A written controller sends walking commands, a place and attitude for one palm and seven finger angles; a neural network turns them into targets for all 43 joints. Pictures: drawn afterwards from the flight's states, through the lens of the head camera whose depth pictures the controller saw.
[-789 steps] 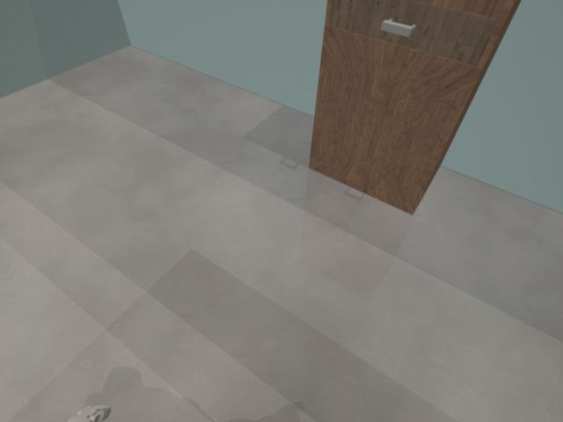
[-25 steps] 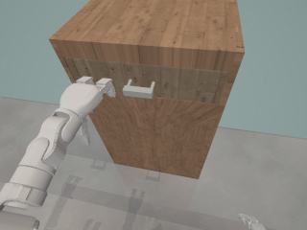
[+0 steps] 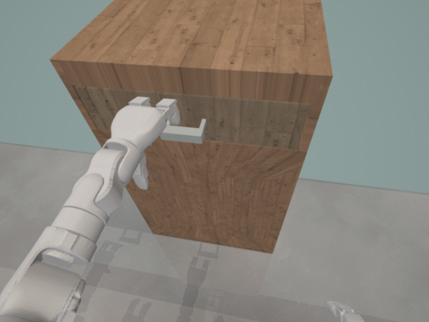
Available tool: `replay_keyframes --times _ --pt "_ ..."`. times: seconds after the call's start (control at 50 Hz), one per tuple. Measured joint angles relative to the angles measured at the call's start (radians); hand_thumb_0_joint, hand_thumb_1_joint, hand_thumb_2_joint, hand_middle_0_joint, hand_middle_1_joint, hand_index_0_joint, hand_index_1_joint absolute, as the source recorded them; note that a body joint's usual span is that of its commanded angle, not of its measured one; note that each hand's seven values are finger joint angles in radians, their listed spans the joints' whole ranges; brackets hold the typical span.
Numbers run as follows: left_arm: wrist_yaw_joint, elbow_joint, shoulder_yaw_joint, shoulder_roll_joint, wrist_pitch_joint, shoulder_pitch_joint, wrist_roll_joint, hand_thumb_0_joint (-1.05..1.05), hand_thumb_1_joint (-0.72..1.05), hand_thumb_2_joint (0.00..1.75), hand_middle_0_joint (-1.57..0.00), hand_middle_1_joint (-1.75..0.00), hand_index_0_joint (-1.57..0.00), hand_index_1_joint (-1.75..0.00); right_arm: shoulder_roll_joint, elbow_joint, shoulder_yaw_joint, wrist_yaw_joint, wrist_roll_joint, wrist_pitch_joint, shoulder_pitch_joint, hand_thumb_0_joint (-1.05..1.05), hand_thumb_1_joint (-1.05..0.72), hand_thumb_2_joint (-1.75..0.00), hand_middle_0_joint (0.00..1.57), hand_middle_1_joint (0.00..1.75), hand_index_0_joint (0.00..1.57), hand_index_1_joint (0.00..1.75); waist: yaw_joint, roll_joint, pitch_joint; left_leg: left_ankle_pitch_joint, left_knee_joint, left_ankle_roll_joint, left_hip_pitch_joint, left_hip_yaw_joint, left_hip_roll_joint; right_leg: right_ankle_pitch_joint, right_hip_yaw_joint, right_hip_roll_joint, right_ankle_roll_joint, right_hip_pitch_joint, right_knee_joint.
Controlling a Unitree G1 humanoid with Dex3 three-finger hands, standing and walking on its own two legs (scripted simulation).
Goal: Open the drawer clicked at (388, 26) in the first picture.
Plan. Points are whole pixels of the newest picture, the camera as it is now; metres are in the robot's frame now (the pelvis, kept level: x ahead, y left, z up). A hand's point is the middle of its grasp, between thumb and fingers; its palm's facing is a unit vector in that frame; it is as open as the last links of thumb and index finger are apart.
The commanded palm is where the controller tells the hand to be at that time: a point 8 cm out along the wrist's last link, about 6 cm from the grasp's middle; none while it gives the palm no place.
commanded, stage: move the hooked fingers above the handle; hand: left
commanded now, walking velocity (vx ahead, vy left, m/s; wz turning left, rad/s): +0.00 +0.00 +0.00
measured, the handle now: (184, 127) +0.52 +0.11 +0.04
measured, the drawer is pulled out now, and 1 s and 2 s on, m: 0.00 0.00 0.00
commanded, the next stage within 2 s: none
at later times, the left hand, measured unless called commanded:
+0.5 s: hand (175, 123) +0.48 +0.12 +0.10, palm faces +0.00 -0.04 -1.00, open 13.8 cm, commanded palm +0.46 +0.15 +0.16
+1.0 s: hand (173, 123) +0.48 +0.12 +0.10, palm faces +0.00 -0.03 -1.00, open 13.8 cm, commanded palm +0.46 +0.14 +0.17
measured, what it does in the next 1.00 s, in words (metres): stands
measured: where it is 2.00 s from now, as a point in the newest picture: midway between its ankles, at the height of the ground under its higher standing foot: outside the picture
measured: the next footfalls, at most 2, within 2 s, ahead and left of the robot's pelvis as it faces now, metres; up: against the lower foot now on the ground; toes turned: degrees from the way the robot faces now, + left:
none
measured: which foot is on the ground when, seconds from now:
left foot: down 0.00-1.00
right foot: down 0.00-1.00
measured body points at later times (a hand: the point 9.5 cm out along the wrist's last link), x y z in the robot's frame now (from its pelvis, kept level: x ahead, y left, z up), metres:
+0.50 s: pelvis +0.00 -0.01 +0.00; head +0.05 -0.03 +0.44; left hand +0.47 +0.12 +0.15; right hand +0.04 -0.27 -0.15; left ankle -0.02 +0.10 -0.73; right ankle -0.02 -0.08 -0.73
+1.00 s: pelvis +0.00 -0.01 +0.00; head +0.05 -0.03 +0.44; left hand +0.47 +0.12 +0.16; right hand +0.06 -0.27 -0.14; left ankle -0.02 +0.10 -0.73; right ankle -0.02 -0.08 -0.73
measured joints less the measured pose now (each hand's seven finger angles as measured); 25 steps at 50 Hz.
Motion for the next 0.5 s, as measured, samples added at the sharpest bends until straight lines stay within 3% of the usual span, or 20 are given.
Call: replay_keyframes --times 0.12,0.28,0.5 --pt "0.026 0.158 -0.024 -0.014 0.041 -0.108 0.024 0.00 -0.49 0.30 -0.32 -1.20 -0.32 -1.20 0.010 0.010 0.000 -0.011 0.002 -0.002 0.011 0.01 -0.91 -0.90 0.20 0.30 0.20 0.30 -0.021 -0.008 -0.004 -0.004 0.014 -0.002 -0.024 -0.002 0.001 -0.004 -0.003 0.001 -0.003 -0.024 0.014" --pt "0.039 0.284 -0.026 -0.046 0.020 -0.204 0.027 0.00 -0.49 0.30 -0.32 -1.20 -0.32 -1.20 0.007 0.027 -0.013 -0.013 -0.002 -0.005 0.064 0.01 -0.91 -0.90 0.20 0.30 0.20 0.30 -0.049 -0.010 -0.018 -0.010 0.026 -0.003 -0.051 0.004 0.005 -0.008 0.002 0.005 -0.004 -0.052 0.026" --pt "0.114 0.407 0.037 -0.045 0.031 -0.264 0.067 0.00 -0.49 0.30 -0.34 -1.21 -0.32 -1.20 0.000 0.047 -0.026 -0.016 -0.010 -0.012 0.122 0.01 -0.91 -0.90 0.20 0.30 0.20 0.30 -0.093 -0.008 -0.032 -0.012 0.032 -0.006 -0.091 0.028 0.018 -0.001 0.025 0.018 -0.007 -0.102 0.034"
